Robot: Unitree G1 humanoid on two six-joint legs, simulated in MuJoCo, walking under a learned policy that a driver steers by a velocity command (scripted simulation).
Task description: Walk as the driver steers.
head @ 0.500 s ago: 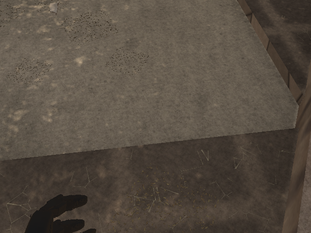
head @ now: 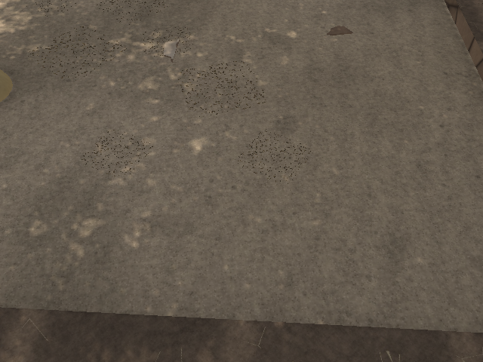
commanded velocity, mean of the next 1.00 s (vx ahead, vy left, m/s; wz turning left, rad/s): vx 0.50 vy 0.00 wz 0.12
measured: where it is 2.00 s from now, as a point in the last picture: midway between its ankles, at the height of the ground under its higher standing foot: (226, 175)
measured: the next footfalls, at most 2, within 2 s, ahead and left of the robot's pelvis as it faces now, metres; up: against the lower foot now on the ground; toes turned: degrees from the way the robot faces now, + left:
left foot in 0.02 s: +0.18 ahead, +0.12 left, +0.00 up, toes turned +2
right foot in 0.56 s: +0.50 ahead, -0.10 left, +0.00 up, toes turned -3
